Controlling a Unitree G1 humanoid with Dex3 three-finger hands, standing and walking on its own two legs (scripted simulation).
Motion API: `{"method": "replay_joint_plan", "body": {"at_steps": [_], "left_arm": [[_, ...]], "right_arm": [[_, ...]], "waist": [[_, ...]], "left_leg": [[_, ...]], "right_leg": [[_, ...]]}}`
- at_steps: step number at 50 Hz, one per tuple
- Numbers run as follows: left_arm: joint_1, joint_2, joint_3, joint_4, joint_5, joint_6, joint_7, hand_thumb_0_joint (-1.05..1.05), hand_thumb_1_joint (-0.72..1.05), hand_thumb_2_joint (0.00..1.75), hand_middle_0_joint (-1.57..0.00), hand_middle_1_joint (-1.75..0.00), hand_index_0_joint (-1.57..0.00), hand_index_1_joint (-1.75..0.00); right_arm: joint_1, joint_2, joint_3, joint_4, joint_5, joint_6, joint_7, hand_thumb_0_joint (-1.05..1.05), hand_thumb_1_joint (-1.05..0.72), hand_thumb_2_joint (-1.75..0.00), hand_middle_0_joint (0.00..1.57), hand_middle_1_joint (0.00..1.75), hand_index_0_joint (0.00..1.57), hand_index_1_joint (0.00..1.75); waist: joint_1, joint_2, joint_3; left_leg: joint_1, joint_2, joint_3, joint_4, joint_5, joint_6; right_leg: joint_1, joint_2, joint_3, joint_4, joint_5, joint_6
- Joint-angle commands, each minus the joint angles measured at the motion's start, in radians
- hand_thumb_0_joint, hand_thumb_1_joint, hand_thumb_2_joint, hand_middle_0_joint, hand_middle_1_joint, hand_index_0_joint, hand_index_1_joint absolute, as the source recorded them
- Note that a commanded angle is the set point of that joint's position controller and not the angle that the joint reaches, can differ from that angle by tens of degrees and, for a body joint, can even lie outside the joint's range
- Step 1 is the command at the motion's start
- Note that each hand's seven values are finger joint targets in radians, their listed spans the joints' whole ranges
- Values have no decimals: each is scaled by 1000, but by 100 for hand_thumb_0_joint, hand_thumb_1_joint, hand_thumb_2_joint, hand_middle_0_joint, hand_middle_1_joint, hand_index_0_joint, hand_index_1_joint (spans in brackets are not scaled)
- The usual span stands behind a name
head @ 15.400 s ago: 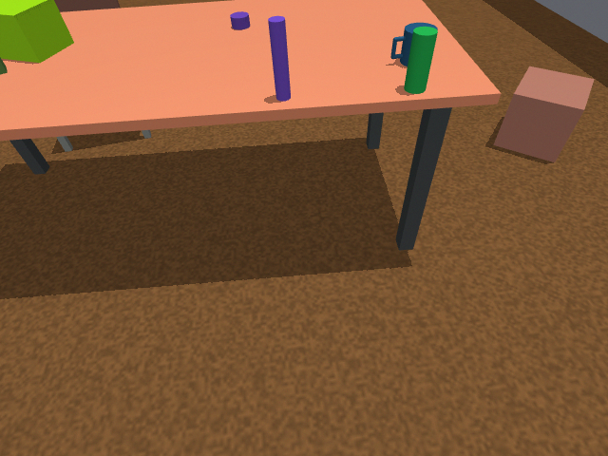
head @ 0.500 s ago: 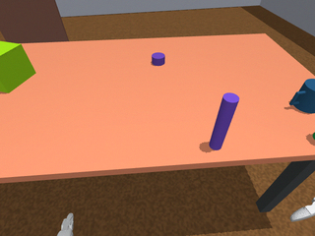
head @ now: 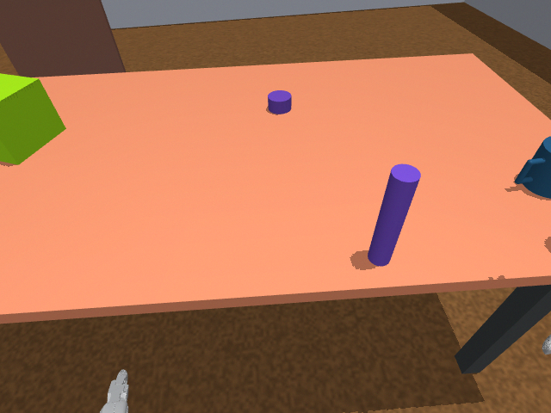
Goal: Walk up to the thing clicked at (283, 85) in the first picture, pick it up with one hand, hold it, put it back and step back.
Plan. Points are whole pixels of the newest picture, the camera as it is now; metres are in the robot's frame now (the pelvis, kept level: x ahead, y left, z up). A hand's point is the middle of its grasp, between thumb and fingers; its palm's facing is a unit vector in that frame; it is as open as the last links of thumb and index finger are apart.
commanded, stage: go down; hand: right
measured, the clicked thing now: (390, 220) +0.41 -0.17 +0.06
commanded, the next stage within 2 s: none
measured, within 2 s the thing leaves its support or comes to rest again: neither
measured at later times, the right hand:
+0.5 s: hand out of the picture +0.28 -0.34 +0.13, palm faces +0.14 +0.99 -0.05, open 17.5 cm
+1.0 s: hand out of the picture +0.30 -0.36 +0.13, palm faces +0.12 +0.99 -0.02, open 17.6 cm
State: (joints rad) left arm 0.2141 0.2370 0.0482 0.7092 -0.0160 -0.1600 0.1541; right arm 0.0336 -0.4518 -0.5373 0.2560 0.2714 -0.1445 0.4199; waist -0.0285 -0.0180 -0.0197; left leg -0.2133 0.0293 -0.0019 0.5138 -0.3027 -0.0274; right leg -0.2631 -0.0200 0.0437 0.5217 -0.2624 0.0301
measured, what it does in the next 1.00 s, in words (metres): stands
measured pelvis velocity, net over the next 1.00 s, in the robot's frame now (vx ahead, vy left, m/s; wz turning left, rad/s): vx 0.00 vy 0.00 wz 0.00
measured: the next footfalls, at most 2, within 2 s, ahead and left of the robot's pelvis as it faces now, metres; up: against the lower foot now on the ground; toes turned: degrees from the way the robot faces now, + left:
none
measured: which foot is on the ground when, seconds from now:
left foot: down 0.00-1.00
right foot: down 0.00-1.00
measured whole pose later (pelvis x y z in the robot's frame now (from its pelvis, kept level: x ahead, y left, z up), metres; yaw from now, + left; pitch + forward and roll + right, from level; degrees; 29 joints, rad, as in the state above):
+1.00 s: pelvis +0.00 +0.00 -0.01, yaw +0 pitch +5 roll +1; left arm 0.24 0.26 -0.04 0.69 -0.01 -0.25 0.22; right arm -0.27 -0.68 -0.63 0.73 0.32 -0.09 0.67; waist 0.00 -0.01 -0.07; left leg -0.35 0.02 0.00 0.58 -0.33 -0.03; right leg -0.41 -0.03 0.05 0.62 -0.30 0.03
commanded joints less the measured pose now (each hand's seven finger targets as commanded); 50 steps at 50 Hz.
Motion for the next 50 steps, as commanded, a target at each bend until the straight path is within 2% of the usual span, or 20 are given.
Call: {"method": "replay_joint_plan", "body": {"at_steps": [1,5,8,9,11,14,17,20,23,25,26,28,30,32,36,37,39,41,47,50], "left_arm": [[-49,142,41,-126,4,-56,29,0,-55,5,-5,-5,-5,-5],[-45,124,15,-106,1,-72,34,0,-55,5,-5,-5,-5,-5],[-73,146,22,-106,3,-80,38,0,-56,5,-5,-5,-5,-5],[-69,129,1,-104,3,-86,40,0,-55,5,-5,-5,-5,-5],[-82,175,34,-128,6,-96,45,0,-55,5,-5,-5,-5,-5],[-79,153,1,-143,6,-105,47,0,-55,5,-5,-6,-5,-5],[-80,183,24,-145,5,-110,57,0,-55,5,-5,-6,-5,-5],[-89,135,-32,-146,6,-113,58,0,-55,5,-5,-5,-5,-5],[-83,187,15,-136,6,-115,63,0,-55,5,-5,-5,-5,-5],[-69,161,-17,-126,9,-119,66,0,-55,5,-5,-5,-5,-5],[-72,118,-52,-108,7,-121,64,0,-55,5,-5,-5,-5,-5],[-80,174,-6,-140,8,-131,75,0,-55,5,-5,-5,-5,-5],[-63,170,-28,-159,11,-131,78,0,-55,5,-5,-6,-5,-5],[-39,173,-14,-129,9,-130,82,0,-55,5,-5,-6,-5,-5],[-49,157,-37,-108,10,-135,82,0,-55,5,-5,-5,-5,-5],[-57,180,-17,-135,10,-139,85,0,-55,6,-5,-5,-5,-5],[-50,166,-38,-131,10,-143,84,0,-55,5,-5,-5,-5,-5],[-44,192,-16,-129,10,-142,89,0,-55,5,-5,-5,-5,-5],[-30,145,-60,-145,9,-144,84,0,-56,6,-5,-6,-5,-6],[-14,230,6,-169,14,-146,96,0,-55,5,-5,-6,-5,-5]], "right_arm": [[-300,-362,-125,-158,43,-48,21,0,59,-6,3,5,4,5],[-350,-386,-120,-79,55,-20,71,0,58,-5,3,5,4,5],[-380,-404,-124,-29,61,-5,100,0,56,-6,3,5,4,5],[-380,-405,-123,0,65,1,113,0,57,-6,3,5,4,5],[-421,-445,-142,10,67,-3,122,0,56,-6,4,5,4,5],[-437,-447,-146,62,79,0,141,0,55,-6,4,5,4,5],[-452,-475,-160,108,85,2,155,0,56,-6,4,5,4,5],[-491,-494,-155,110,77,-2,164,0,55,-5,4,5,5,5],[-503,-515,-157,133,79,0,171,0,56,-5,4,5,5,5],[-517,-523,-164,138,79,2,178,0,56,-6,4,5,5,5],[-542,-525,-158,136,81,-1,186,0,55,-6,4,5,5,5],[-538,-552,-176,147,85,-2,191,0,57,-6,4,5,4,5],[-545,-558,-172,166,84,4,199,0,54,-6,4,5,5,5],[-552,-561,-166,184,88,6,210,0,55,-6,4,5,5,5],[-560,-577,-163,215,88,7,230,0,56,-6,4,5,5,5],[-565,-571,-157,232,82,9,233,0,55,-6,4,5,5,5],[-571,-583,-165,242,90,6,244,0,54,-6,5,5,5,5],[-581,-606,-176,250,94,1,244,0,57,-6,4,5,5,5],[-565,-604,-178,281,87,-1,249,0,57,-7,3,5,4,5],[-563,-647,-197,247,88,-6,248,0,57,-7,4,5,4,5]], "waist": [[23,-89,-186],[18,-111,-175],[19,-97,-169],[17,-78,-159],[20,-76,-201],[12,-38,-199],[11,-50,-216],[0,-66,-233],[11,-101,-217],[10,-89,-234],[11,-104,-204],[20,-81,-241],[22,-84,-272],[27,-89,-253],[23,-127,-227],[35,-93,-249],[31,-84,-251],[28,-76,-262],[23,-94,-272],[29,-101,-312]], "left_leg": [[-23,-31,47,-59,276,18],[-40,-33,53,-56,262,21],[-54,-30,47,-61,231,21],[-59,-32,49,-61,220,21],[-52,-31,45,-55,222,22],[-49,-31,43,-54,225,17],[-61,-31,41,-43,224,20],[-51,-32,40,-39,225,21],[-73,-35,40,-35,203,28],[-73,-34,36,-36,196,26],[-82,-30,27,-42,174,24],[-77,-34,32,-34,196,24],[-62,-34,34,-26,246,23],[-69,-31,33,-23,262,20],[-96,-36,35,-19,213,26],[-93,-36,33,-18,223,24],[-87,-31,30,-16,244,19],[-87,-30,30,-7,268,18],[-97,-34,32,1,242,24],[-85,-41,42,14,282,25]], "right_leg": [[117,25,-33,-57,239,-34],[101,21,-28,-56,233,-34],[71,26,-28,-56,185,-39],[68,22,-26,-54,174,-42],[68,23,-24,-49,174,-40],[55,26,-24,-37,175,-45],[57,22,-23,-31,181,-45],[44,26,-24,-26,183,-43],[34,21,-23,-29,161,-39],[34,22,-23,-27,152,-42],[15,26,-27,-24,124,-44],[28,22,-22,-17,147,-44],[46,25,-24,-7,197,-43],[36,27,-26,1,206,-45],[8,23,-22,-4,165,-41],[24,22,-20,-2,175,-43],[15,25,-21,12,189,-46],[12,26,-20,20,213,-47],[7,21,-18,22,204,-44],[34,17,-14,33,269,-39]]}}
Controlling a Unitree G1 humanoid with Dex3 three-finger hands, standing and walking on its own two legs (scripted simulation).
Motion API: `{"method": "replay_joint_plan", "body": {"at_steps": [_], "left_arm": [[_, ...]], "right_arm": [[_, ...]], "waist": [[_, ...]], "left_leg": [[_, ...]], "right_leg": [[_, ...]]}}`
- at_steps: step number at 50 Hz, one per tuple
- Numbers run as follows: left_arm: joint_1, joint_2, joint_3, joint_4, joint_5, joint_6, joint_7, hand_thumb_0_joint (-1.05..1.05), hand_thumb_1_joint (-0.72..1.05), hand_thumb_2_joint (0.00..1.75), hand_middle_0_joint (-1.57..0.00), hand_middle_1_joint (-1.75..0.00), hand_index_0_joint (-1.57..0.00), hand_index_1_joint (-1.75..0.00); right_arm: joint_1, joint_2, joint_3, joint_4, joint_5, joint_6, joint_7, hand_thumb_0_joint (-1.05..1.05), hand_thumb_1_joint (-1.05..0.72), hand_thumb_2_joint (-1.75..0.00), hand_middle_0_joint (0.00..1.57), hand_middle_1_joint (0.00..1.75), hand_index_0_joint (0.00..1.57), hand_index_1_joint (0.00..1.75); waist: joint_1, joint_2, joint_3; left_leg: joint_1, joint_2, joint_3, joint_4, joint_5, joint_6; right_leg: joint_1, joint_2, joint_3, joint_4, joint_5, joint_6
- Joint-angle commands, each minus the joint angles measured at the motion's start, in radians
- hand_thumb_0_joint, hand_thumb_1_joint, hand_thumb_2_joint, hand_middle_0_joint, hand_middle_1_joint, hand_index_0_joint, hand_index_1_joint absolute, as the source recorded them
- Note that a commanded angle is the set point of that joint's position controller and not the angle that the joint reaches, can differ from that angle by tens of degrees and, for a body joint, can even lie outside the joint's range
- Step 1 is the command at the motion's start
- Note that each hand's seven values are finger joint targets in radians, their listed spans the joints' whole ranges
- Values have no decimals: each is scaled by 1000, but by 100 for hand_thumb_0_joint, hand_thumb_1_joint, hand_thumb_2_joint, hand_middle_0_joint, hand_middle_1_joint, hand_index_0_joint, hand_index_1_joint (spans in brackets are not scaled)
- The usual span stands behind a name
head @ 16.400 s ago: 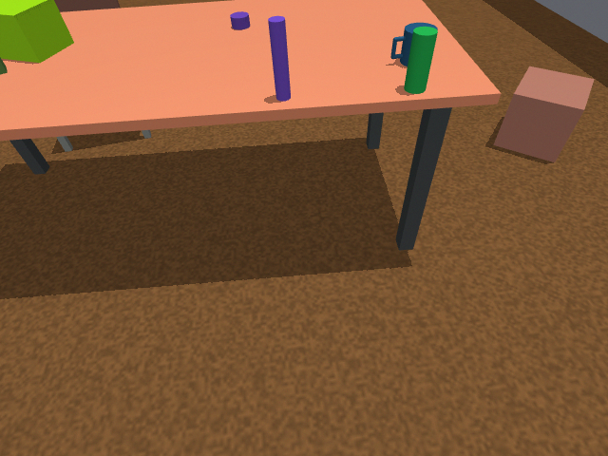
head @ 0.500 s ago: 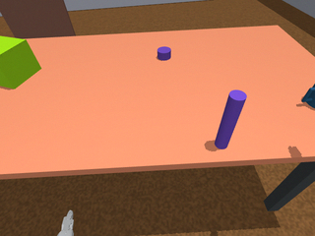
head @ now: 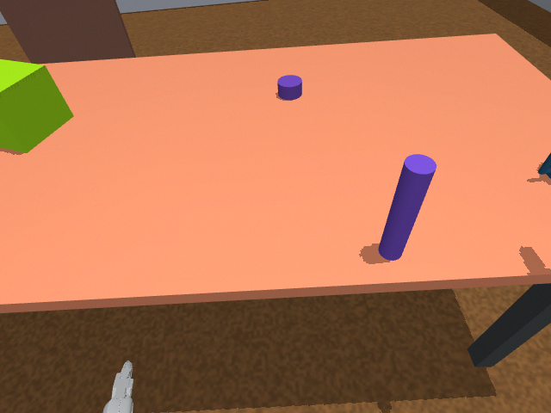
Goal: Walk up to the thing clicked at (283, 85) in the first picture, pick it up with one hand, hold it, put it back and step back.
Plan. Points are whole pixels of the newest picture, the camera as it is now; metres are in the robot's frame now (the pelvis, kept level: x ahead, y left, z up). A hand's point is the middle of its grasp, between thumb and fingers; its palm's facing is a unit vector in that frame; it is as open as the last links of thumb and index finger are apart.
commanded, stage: go down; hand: right
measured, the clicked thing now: (403, 213) +0.40 -0.17 +0.07
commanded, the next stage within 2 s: approach in 1.14 s
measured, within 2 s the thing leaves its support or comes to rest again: neither
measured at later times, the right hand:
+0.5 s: hand out of the picture +0.29 -0.36 +0.14, palm faces +0.12 +0.99 -0.02, open 17.5 cm
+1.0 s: hand out of the picture +0.28 -0.36 +0.13, palm faces +0.11 +0.99 -0.02, open 17.5 cm
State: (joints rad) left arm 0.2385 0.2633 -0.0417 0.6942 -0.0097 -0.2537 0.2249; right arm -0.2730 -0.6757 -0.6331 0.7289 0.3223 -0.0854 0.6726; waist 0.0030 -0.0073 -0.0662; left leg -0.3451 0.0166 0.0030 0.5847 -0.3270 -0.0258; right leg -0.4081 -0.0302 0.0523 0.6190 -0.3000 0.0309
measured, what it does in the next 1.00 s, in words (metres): stands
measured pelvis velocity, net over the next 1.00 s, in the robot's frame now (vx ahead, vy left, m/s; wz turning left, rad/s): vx -0.01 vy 0.00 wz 0.00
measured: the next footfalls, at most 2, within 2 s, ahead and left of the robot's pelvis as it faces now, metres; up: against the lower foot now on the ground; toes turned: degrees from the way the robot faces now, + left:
none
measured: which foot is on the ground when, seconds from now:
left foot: down 0.00-1.00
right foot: down 0.00-1.00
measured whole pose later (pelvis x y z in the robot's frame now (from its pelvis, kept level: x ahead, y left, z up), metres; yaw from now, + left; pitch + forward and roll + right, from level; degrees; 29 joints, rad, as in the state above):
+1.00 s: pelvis -0.01 +0.00 -0.01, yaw +0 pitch +5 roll +1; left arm 0.27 0.26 -0.06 0.67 0.00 -0.29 0.24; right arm -0.26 -0.67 -0.64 0.71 0.32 -0.09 0.69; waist 0.00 -0.01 -0.07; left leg -0.39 0.01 0.01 0.64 -0.34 -0.03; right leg -0.45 -0.03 0.06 0.67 -0.31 0.03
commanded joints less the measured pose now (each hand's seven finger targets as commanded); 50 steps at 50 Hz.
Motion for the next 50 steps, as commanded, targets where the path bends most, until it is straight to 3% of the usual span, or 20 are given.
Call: {"method": "replay_joint_plan", "body": {"at_steps": [1,2,3,4,11,15,16,17,21,24,26,28,31,34,35,41,43,45,47,50], "left_arm": [[-50,168,64,-131,7,-50,19,0,-55,5,-5,-6,-5,-5],[-30,159,69,-124,6,-49,19,0,-55,5,-5,-6,-5,-6],[-90,140,50,-130,4,-51,16,0,-55,6,-5,-6,-5,-5],[-66,143,67,-109,2,-52,18,0,-55,6,-5,-6,-5,-5],[-39,163,68,-160,2,-52,25,0,-55,5,-5,-6,-5,-5],[-41,150,64,-117,3,-49,21,0,-55,5,-5,-5,-5,-5],[-44,168,77,-149,3,-56,23,0,-55,5,-5,-5,-5,-5],[-57,148,55,-150,6,-57,22,0,-55,5,-5,-5,-5,-5],[-42,164,67,-168,5,-61,26,0,-55,5,-5,-5,-5,-5],[-42,140,46,-151,7,-65,23,0,-55,5,-5,-5,-5,-5],[-31,148,53,-123,9,-65,26,0,-55,5,-5,-5,-5,-5],[-53,142,47,-132,10,-67,26,0,-54,5,-5,-6,-5,-5],[-87,170,63,-168,8,-73,30,0,-54,5,-5,-5,-5,-5],[-82,142,32,-162,7,-74,29,0,-55,5,-5,-5,-5,-5],[-61,159,54,-169,6,-73,33,0,-54,5,-5,-5,-5,-5],[-24,132,30,-149,13,-76,27,0,-54,5,-5,-5,-5,-5],[-11,168,63,-176,13,-82,30,0,-54,5,-5,-5,-5,-5],[-36,134,27,-162,13,-84,27,0,-54,5,-5,-5,-5,-5],[-78,165,61,-176,14,-90,34,0,-54,5,-5,-5,-5,-5],[-67,139,25,-187,15,-92,38,0,-54,5,-5,-5,-5,-5]], "right_arm": [[-284,-428,-99,-262,36,-72,-4,0,56,-7,4,5,5,5],[-282,-396,-89,-251,44,-67,0,0,55,-7,4,5,4,5],[-269,-384,-84,-263,43,-66,-4,0,55,-7,4,5,5,5],[-257,-374,-76,-245,44,-64,-3,0,54,-7,4,5,5,5],[-245,-375,-80,-264,48,-53,4,0,54,-8,4,5,5,5],[-228,-378,-89,-264,49,-45,1,0,55,-7,4,5,5,5],[-239,-362,-83,-252,51,-43,1,0,56,-7,4,6,4,6],[-243,-350,-69,-264,45,-41,0,0,55,-8,4,6,5,6],[-273,-397,-98,-271,44,-51,0,0,55,-8,4,6,5,6],[-244,-353,-74,-230,44,-45,6,0,55,-8,4,6,4,6],[-258,-413,-102,-256,38,-51,3,0,57,-8,4,6,4,6],[-255,-369,-66,-256,37,-49,10,0,54,-7,4,5,5,5],[-237,-375,-79,-254,43,-51,13,0,53,-7,5,5,5,5],[-280,-379,-78,-243,47,-54,14,0,53,-7,5,5,5,5],[-269,-385,-88,-226,50,-52,14,0,55,-8,4,6,5,6],[-244,-398,-91,-214,37,-54,12,0,57,-7,4,6,5,6],[-250,-398,-91,-243,40,-59,12,0,57,-7,4,6,5,6],[-264,-396,-90,-240,43,-65,16,0,56,-7,4,5,5,5],[-308,-397,-91,-245,44,-73,11,0,57,-8,4,6,4,6],[-315,-415,-96,-237,36,-70,4,0,57,-8,4,6,5,6]], "waist": [[-24,-151,-261],[-7,-156,-265],[-30,-168,-240],[-13,-168,-217],[-7,-134,-257],[-13,-141,-194],[5,-120,-198],[-5,-125,-204],[-1,-110,-220],[-3,-109,-195],[-14,-147,-203],[-4,-132,-213],[-6,-111,-228],[-11,-115,-197],[-3,-108,-212],[-13,-132,-169],[2,-125,-217],[-6,-131,-207],[5,-124,-219],[-7,-136,-249]], "left_leg": [[53,-27,33,-57,303,25],[43,-28,35,-54,312,26],[41,-30,37,-54,286,29],[26,-31,35,-56,271,30],[41,-32,40,-57,298,27],[27,-31,38,-64,250,29],[20,-33,39,-65,244,28],[25,-34,41,-62,241,30],[30,-25,27,-64,233,25],[11,-24,29,-59,239,25],[16,-19,25,-57,234,26],[16,-21,23,-54,240,25],[17,-24,28,-54,220,26],[8,-25,28,-56,181,27],[8,-27,32,-54,189,28],[-12,-21,18,-57,141,28],[-10,-28,28,-48,178,28],[-7,-24,23,-43,193,27],[-19,-21,15,-42,179,26],[-4,-22,16,-35,181,28]], "right_leg": [[173,30,-25,-62,311,-35],[192,26,-25,-59,332,-35],[164,26,-22,-67,314,-32],[166,23,-24,-67,297,-32],[193,21,-21,-58,329,-35],[141,24,-24,-72,250,-37],[147,21,-22,-74,240,-39],[144,21,-21,-77,239,-37],[144,29,-26,-68,204,-42],[129,29,-26,-64,215,-43],[120,33,-28,-59,207,-41],[130,32,-28,-55,209,-41],[129,31,-24,-56,193,-41],[107,28,-21,-67,151,-41],[116,24,-17,-66,163,-40],[79,28,-24,-66,115,-40],[109,26,-21,-61,149,-39],[101,29,-24,-50,160,-41],[98,28,-22,-45,146,-43],[108,27,-21,-42,154,-39]]}}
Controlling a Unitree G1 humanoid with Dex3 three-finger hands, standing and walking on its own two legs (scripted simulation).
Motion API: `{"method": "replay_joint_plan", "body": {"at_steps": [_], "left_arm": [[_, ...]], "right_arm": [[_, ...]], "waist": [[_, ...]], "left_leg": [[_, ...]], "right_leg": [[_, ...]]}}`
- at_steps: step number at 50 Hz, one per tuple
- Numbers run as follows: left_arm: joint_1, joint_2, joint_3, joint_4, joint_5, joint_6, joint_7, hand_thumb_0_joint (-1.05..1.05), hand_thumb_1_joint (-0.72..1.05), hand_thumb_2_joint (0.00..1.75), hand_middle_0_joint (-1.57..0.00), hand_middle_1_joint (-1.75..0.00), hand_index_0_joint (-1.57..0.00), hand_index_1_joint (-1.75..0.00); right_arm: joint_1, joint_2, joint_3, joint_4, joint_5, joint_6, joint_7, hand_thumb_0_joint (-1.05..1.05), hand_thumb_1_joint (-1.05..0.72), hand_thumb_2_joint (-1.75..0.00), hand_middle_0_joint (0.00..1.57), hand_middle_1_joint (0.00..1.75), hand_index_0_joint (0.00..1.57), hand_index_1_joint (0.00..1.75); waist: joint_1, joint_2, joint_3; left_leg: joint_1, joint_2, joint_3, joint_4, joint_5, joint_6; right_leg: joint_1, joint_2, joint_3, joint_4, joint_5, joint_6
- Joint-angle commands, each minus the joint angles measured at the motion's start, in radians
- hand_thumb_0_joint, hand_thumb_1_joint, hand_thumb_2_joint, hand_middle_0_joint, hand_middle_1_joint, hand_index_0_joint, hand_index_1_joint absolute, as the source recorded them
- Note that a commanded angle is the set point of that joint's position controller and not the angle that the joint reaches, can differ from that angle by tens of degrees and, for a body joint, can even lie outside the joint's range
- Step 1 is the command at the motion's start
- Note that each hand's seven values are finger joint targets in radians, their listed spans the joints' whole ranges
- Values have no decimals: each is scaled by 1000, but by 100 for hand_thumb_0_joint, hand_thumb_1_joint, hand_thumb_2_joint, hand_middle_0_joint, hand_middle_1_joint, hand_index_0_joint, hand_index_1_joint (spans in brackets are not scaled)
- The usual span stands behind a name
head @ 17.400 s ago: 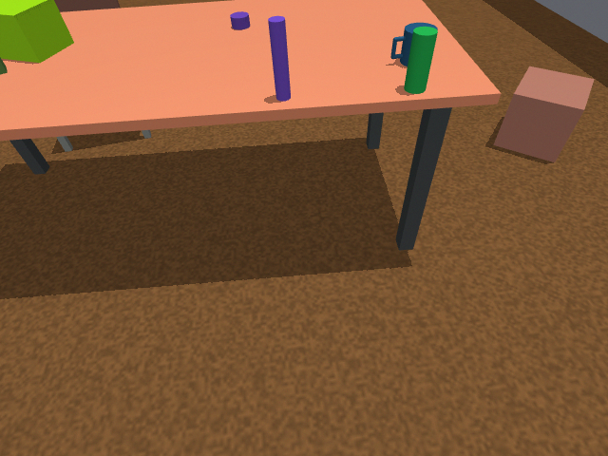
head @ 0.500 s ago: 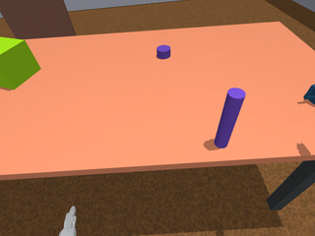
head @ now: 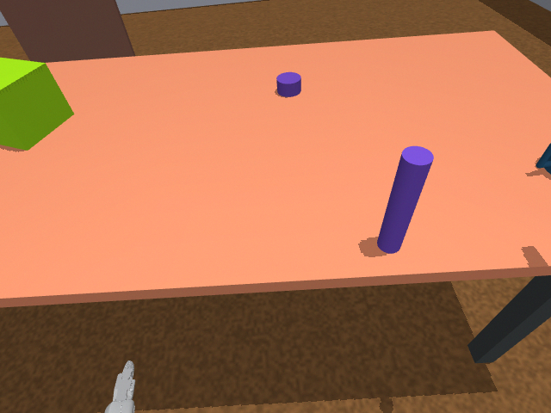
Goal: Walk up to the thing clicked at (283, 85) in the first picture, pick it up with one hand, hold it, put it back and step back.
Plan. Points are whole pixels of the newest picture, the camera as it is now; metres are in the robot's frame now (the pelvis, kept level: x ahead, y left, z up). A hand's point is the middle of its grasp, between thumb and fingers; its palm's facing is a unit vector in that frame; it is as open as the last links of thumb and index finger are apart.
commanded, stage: go down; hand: right
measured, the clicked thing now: (401, 206) +0.42 -0.17 +0.08
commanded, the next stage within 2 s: approach in 0.14 s
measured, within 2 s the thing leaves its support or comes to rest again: neither
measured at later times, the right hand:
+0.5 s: hand out of the picture +0.31 -0.34 +0.11, palm faces +0.08 +1.00 +0.00, open 17.7 cm
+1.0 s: hand (430, 251) +0.36 -0.20 +0.04, palm faces +0.05 +1.00 +0.04, open 17.6 cm
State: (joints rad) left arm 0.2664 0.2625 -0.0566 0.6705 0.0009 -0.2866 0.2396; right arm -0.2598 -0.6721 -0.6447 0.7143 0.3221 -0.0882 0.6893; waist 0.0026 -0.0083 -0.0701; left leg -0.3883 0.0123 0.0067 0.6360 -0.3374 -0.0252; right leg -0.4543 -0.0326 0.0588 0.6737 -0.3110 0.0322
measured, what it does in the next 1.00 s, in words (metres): stands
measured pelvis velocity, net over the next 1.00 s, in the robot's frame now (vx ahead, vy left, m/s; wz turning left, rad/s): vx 0.00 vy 0.00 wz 0.04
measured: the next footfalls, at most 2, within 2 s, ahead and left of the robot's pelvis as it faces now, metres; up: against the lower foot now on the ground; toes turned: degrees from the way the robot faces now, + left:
none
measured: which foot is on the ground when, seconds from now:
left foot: down 0.00-1.00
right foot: down 0.00-1.00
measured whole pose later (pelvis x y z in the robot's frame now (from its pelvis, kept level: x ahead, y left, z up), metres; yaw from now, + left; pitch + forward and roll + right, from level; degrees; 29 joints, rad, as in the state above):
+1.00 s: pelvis +0.00 +0.00 -0.02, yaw +2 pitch +9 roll +1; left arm 0.35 0.22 0.01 0.35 0.02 -0.15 0.13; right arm -0.21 -0.27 -0.35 0.53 0.22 -0.29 0.26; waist 0.06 0.01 -0.08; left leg -0.56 0.00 -0.03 0.82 -0.42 -0.03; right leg -0.60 -0.05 0.03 0.85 -0.40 0.03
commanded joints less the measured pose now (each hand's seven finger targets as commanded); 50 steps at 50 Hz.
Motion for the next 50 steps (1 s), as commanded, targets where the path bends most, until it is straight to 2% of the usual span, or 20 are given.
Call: {"method": "replay_joint_plan", "body": {"at_steps": [1,4,6,10,14,16,19,24,28,30,33,34,35,37,38,39,41,44,48,50], "left_arm": [[-71,132,40,-137,5,-54,23,0,-55,5,-5,-5,-5,-5],[-71,160,52,-172,4,-53,25,0,-55,5,-5,-5,-5,-5],[-63,184,81,-175,1,-52,25,0,-55,5,-5,-5,-5,-5],[-36,127,36,-182,-2,-54,17,0,-55,5,-5,-5,-5,-5],[-26,142,46,-180,1,-54,16,0,-55,4,-5,-5,-5,-5],[-32,157,68,-167,2,-51,13,0,-55,4,-5,-5,-5,-5],[-73,121,36,-146,5,-59,7,0,-55,4,-5,-5,-5,-5],[-45,157,70,-198,13,-65,9,0,-54,3,-5,-5,-5,-5],[-10,133,65,-195,19,-52,-6,0,-52,2,-5,-6,-6,-5],[-2,141,95,-192,21,-42,-18,0,-51,2,-5,-6,-6,-4],[19,137,116,-217,26,-29,-40,0,-51,2,-5,-6,-6,-4],[-1,99,87,-210,30,-26,-52,0,-51,2,-5,-6,-7,-4],[-12,129,129,-213,31,-21,-55,0,-53,3,-6,-6,-7,-5],[-41,114,117,-280,35,-7,-65,0,-53,3,-5,-6,-7,-5],[-66,98,107,-313,35,0,-68,0,-54,3,-6,-6,-7,-5],[-61,131,149,-339,34,9,-67,0,-53,3,-6,-6,-7,-5],[-56,97,104,-433,29,27,-76,0,-54,4,-5,-6,-6,-5],[-6,126,143,-505,20,61,-81,0,-54,4,-5,-6,-6,-5],[89,70,124,-460,13,105,-105,0,-53,3,-5,-6,-7,-5],[91,102,179,-469,13,116,-111,0,-53,4,-5,-6,-6,-5]], "right_arm": [[-281,-394,-70,-205,33,-62,-10,0,53,-7,5,5,5,5],[-296,-422,-79,-222,31,-53,-10,0,54,-7,5,5,5,5],[-302,-431,-89,-230,37,-48,-8,0,51,-7,5,5,5,5],[-256,-385,-70,-182,44,-32,3,0,53,-7,5,5,5,5],[-265,-407,-82,-196,39,-33,6,0,56,-5,5,4,5,4],[-266,-363,-55,-178,44,-35,7,0,57,-5,4,5,5,4],[-310,-297,-6,-172,45,-51,0,0,61,-4,4,5,4,5],[-354,-223,52,-180,35,-99,-37,0,61,-6,3,5,4,5],[-302,-126,106,-139,15,-130,-91,0,59,-5,4,5,4,5],[-312,-122,97,-152,7,-157,-125,0,59,-6,3,5,4,5],[-313,-86,106,-225,-4,-206,-176,0,58,-7,3,5,4,5],[-331,-32,141,-240,-6,-226,-192,0,58,-7,3,6,4,6],[-310,-56,113,-215,-16,-239,-214,0,60,-5,3,5,4,5],[-352,-64,99,-333,-28,-281,-258,0,61,-5,3,5,4,5],[-302,0,135,-260,-38,-284,-278,0,59,-5,3,5,4,5],[-301,13,135,-306,-40,-293,-303,0,58,-5,4,5,4,5],[-307,54,163,-376,-49,-303,-350,0,57,-5,4,5,4,5],[-243,104,198,-402,-69,-296,-411,0,58,-6,3,5,4,5],[-149,190,243,-394,-82,-270,-467,0,59,-7,2,5,3,5],[-144,211,256,-391,-95,-257,-487,0,59,-7,2,6,3,6]], "waist": [[-10,-146,-231],[-10,-153,-255],[-1,-140,-217],[0,-104,-186],[-3,-105,-219],[5,-125,-206],[18,-120,-170],[53,-68,-243],[52,-52,-217],[45,-63,-201],[38,-114,-277],[34,-121,-269],[35,-100,-282],[13,-127,-406],[18,-106,-358],[17,-104,-384],[5,-105,-442],[17,-78,-410],[17,-58,-248],[41,-36,-256]], "left_leg": [[39,-18,16,-80,212,29],[42,-27,34,-72,231,32],[35,-26,31,-87,187,31],[37,-22,24,-94,211,24],[48,-19,22,-81,255,21],[32,-22,25,-71,261,24],[-21,-23,21,-68,195,25],[-41,-22,20,-43,207,16],[-72,-22,19,-13,225,15],[-95,-18,10,-1,199,16],[-108,-23,13,36,219,22],[-130,-25,14,54,219,22],[-142,-25,9,70,226,21],[-91,-25,2,97,276,20],[-106,-28,5,103,258,21],[-86,-30,6,106,259,22],[-50,-36,11,102,257,21],[-44,-38,17,97,253,21],[-80,-28,10,85,250,14],[-102,-29,10,90,237,12]], "right_leg": [[157,30,-29,-96,192,-38],[178,22,-22,-98,250,-33],[160,25,-26,-112,172,-36],[135,28,-32,-99,185,-43],[143,33,-34,-89,223,-44],[152,28,-31,-85,243,-41],[124,22,-29,-80,175,-43],[153,20,-26,-53,174,-46],[119,22,-33,-26,199,-42],[76,23,-37,-11,164,-42],[106,16,-39,20,219,-31],[87,14,-39,41,233,-29],[66,16,-41,60,237,-31],[92,17,-46,89,293,-28],[67,15,-45,92,274,-27],[67,14,-43,91,274,-24],[102,11,-43,81,275,-19],[93,10,-46,69,261,-18],[19,14,-64,67,222,-28],[31,9,-66,73,203,-33]]}}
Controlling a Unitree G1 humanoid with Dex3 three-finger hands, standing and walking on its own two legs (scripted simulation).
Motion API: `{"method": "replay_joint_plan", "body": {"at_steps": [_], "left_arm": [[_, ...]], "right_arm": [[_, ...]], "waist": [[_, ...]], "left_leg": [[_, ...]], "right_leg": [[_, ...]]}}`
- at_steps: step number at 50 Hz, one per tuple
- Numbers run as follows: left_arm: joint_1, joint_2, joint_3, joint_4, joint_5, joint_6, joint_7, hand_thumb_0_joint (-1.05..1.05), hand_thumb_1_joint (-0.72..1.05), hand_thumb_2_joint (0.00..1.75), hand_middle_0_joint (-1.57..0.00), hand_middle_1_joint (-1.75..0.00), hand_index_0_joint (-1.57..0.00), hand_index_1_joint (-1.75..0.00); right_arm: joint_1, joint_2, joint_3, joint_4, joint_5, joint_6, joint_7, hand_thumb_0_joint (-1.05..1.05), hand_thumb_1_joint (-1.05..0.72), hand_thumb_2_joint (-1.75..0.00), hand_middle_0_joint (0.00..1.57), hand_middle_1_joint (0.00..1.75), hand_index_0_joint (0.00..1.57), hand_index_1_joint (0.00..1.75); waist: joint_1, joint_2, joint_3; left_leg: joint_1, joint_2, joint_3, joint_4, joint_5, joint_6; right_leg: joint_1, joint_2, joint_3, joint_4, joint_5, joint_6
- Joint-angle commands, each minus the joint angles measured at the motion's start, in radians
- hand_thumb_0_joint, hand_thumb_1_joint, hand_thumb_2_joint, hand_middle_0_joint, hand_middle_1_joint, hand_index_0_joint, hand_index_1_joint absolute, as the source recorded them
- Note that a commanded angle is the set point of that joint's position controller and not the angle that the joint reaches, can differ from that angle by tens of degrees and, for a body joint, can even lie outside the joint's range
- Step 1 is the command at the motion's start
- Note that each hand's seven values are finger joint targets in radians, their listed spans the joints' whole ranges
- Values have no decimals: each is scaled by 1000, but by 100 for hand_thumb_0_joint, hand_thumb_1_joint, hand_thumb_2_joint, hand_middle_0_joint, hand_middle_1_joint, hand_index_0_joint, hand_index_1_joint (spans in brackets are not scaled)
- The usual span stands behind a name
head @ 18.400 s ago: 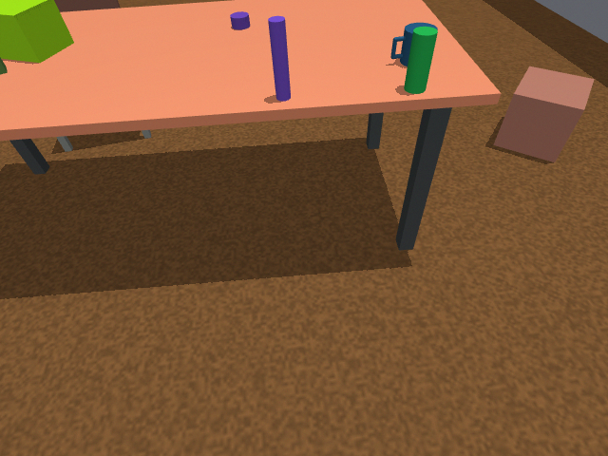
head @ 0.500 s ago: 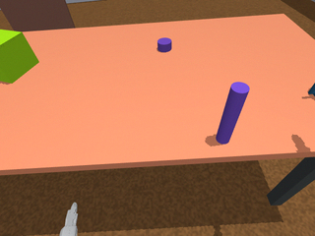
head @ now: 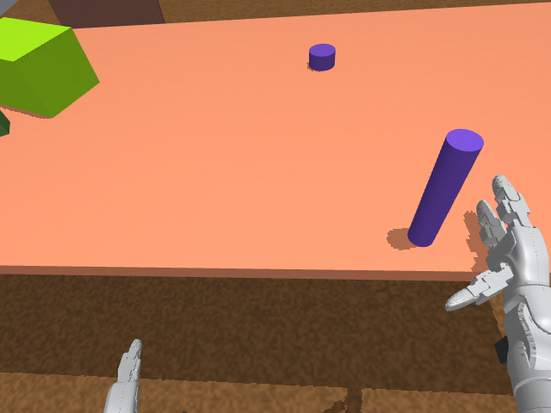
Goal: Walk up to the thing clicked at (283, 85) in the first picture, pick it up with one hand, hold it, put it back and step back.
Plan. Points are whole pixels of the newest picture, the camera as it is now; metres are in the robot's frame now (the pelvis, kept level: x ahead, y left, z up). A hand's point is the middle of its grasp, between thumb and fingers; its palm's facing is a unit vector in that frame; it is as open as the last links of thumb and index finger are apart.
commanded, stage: close in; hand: right
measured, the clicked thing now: (438, 196) +0.41 -0.18 +0.10
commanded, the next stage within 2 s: close in 0.72 s
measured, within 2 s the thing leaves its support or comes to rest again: leaves its support in 1.82 s
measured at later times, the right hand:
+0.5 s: hand (440, 261) +0.33 -0.18 +0.06, palm faces +0.13 +0.99 +0.01, open 17.5 cm
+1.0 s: hand (430, 252) +0.34 -0.17 +0.06, palm faces +0.11 +0.99 +0.00, open 16.6 cm
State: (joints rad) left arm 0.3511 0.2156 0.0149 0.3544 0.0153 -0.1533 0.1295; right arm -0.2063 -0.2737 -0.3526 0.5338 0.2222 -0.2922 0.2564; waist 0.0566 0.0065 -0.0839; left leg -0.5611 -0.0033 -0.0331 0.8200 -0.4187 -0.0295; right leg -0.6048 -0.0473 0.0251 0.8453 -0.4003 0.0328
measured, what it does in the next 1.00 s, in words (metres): stands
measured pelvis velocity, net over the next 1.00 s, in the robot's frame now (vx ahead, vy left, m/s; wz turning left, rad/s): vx -0.02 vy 0.00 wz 0.00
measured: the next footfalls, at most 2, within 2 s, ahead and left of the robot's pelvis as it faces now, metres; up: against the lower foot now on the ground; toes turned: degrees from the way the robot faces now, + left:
none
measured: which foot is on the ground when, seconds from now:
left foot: down 0.00-1.00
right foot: down 0.00-1.00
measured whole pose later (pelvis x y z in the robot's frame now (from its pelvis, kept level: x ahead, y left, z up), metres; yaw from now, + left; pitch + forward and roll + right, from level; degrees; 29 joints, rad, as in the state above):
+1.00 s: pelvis -0.02 +0.00 -0.01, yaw +0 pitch +8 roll +0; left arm 0.37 0.20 0.07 0.27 -0.01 -0.05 0.04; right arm -0.22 -0.19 -0.22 0.47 0.15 -0.27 0.06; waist 0.06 0.00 -0.08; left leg -0.61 0.01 -0.04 0.90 -0.43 -0.03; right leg -0.64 -0.04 0.02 0.89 -0.40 0.03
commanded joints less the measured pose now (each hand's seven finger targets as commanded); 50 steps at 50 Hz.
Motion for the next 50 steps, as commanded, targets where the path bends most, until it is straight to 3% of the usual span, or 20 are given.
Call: {"method": "replay_joint_plan", "body": {"at_steps": [1,7,9,12,14,16,20,21,26,29,30,32,37,39,41,42,45,47,49,50], "left_arm": [[-5,131,97,-165,-2,-13,-9,0,-53,4,-5,-6,-6,-5],[-40,135,118,-253,-15,-3,-28,0,-53,4,-5,-6,-6,-5],[22,148,140,-199,-17,9,-30,0,-53,4,-5,-6,-6,-5],[31,119,116,-230,-18,16,-41,0,-53,4,-5,-6,-6,-5],[15,150,152,-244,-21,22,-45,0,-52,4,-5,-6,-6,-5],[42,95,108,-208,-21,34,-59,0,-52,4,-5,-6,-6,-5],[-38,123,129,-277,-23,35,-64,0,-53,4,-5,-6,-6,-5],[-44,134,140,-288,-23,33,-62,0,-53,4,-5,-6,-6,-5],[31,124,144,-238,-26,50,-70,0,-52,4,-5,-6,-6,-5],[-22,125,142,-302,-28,45,-73,0,-53,4,-5,-6,-6,-5],[13,151,173,-258,-28,50,-70,0,-53,4,-5,-6,-6,-5],[18,108,132,-248,-28,53,-78,0,-52,4,-5,-6,-6,-5],[21,143,163,-260,-25,46,-76,0,-52,4,-5,-6,-6,-5],[-35,96,103,-323,-29,36,-77,0,-53,4,-5,-6,-6,-5],[10,138,150,-249,-28,43,-69,0,-53,4,-5,-6,-6,-5],[6,170,178,-263,-27,45,-66,0,-60,9,-5,-5,-4,-6],[-6,92,99,-268,-31,43,-77,0,-56,6,-5,-5,-5,-6],[7,90,99,-236,-30,49,-82,0,-56,6,-5,-5,-5,-5],[-17,132,135,-276,-25,49,-77,0,-56,6,-5,-5,-5,-5],[-44,131,127,-307,-25,45,-78,0,-56,6,-5,-5,-5,-5]], "right_arm": [[-225,-161,-7,-273,2,-54,-61,0,59,-7,2,5,3,5],[-261,-108,41,-351,-13,-58,-96,0,53,-7,3,5,3,5],[-224,-113,34,-327,-17,-53,-109,0,52,-8,3,5,3,5],[-215,-95,42,-362,-21,-48,-129,0,52,-8,3,6,3,6],[-174,-102,33,-352,-26,-43,-143,0,55,-8,2,6,3,6],[-179,-69,65,-359,-36,-40,-149,0,54,-8,2,6,3,6],[-204,-68,77,-419,-44,-50,-168,0,53,-9,2,6,3,6],[-224,-58,88,-423,-46,-52,-172,0,53,-9,2,6,3,6],[-171,-41,99,-397,-51,-43,-195,0,53,-9,2,6,3,6],[-192,-36,104,-422,-55,-42,-203,0,56,-10,1,7,2,7],[-177,-50,92,-384,-61,-39,-209,0,58,-10,1,7,2,7],[-195,-55,83,-356,-61,-47,-207,0,59,-9,1,7,2,7],[-268,-45,112,-396,-62,-71,-202,0,61,-10,0,8,2,8],[-315,-16,146,-398,-63,-67,-200,0,59,-10,0,7,2,7],[-274,-47,113,-316,-67,-46,-208,0,60,-11,0,7,2,8],[-290,-82,85,-330,-68,-42,-210,0,56,-12,7,10,8,10],[-266,-15,127,-272,-64,-30,-207,0,46,-24,31,32,32,32],[-235,-55,86,-231,-63,-30,-202,0,44,-27,47,38,48,38],[-308,-81,80,-257,-65,-45,-192,0,44,-28,58,43,59,43],[-328,-82,78,-289,-61,-54,-193,0,42,-31,62,47,63,47]], "waist": [[-10,-49,-236],[5,-26,-277],[3,-22,-241],[-10,-10,-264],[-17,-10,-256],[-16,-27,-234],[-21,-30,-282],[-3,-16,-294],[-8,1,-223],[1,11,-214],[6,4,-215],[0,3,-180],[2,-31,-286],[4,-25,-307],[11,-14,-247],[10,-15,-269],[2,17,-192],[-5,26,-186],[19,42,-237],[2,31,-264]], "left_leg": [[62,-12,46,-96,304,14],[57,-14,56,-80,254,14],[39,-9,47,-83,247,11],[69,1,32,-89,281,4],[65,-2,40,-78,288,7],[48,-2,40,-70,285,8],[66,-3,43,-59,277,12],[61,-5,43,-58,282,10],[53,-2,37,-79,236,8],[39,1,26,-96,187,6],[34,-6,41,-80,185,12],[29,-2,39,-82,182,10],[41,-7,46,-50,211,19],[51,-7,44,-49,249,18],[25,-4,38,-59,230,14],[25,-4,41,-61,222,14],[13,-9,51,-79,156,16],[14,-2,37,-82,152,13],[24,2,21,-83,169,9],[46,5,18,-83,172,9]], "right_leg": [[174,23,-35,-100,267,-36],[186,19,-27,-98,220,-36],[176,23,-34,-89,207,-37],[174,29,-41,-73,232,-41],[162,30,-41,-74,243,-39],[143,30,-45,-67,239,-40],[161,26,-39,-70,240,-35],[166,25,-38,-63,239,-38],[140,29,-44,-74,190,-39],[138,30,-47,-80,147,-42],[140,27,-40,-91,142,-39],[113,28,-42,-85,139,-42],[171,23,-32,-86,177,-32],[178,25,-34,-76,213,-33],[149,27,-41,-75,183,-38],[156,25,-38,-82,175,-39],[122,23,-32,-106,117,-37],[87,28,-39,-89,111,-43],[105,26,-40,-72,125,-48],[110,30,-42,-70,129,-45]]}}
